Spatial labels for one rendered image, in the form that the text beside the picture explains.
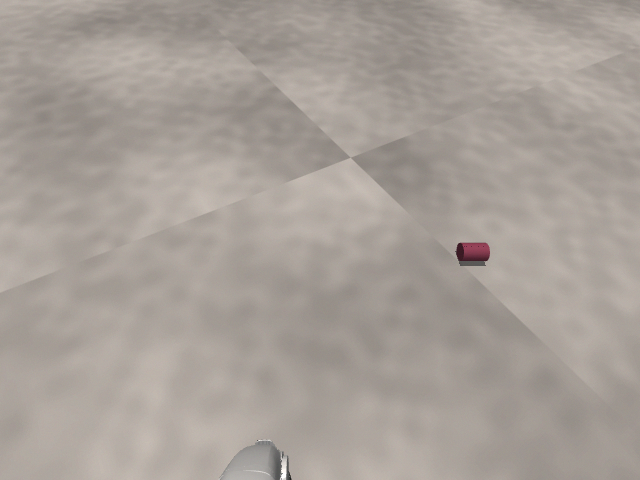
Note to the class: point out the can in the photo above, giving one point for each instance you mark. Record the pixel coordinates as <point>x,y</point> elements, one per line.
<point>473,251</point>

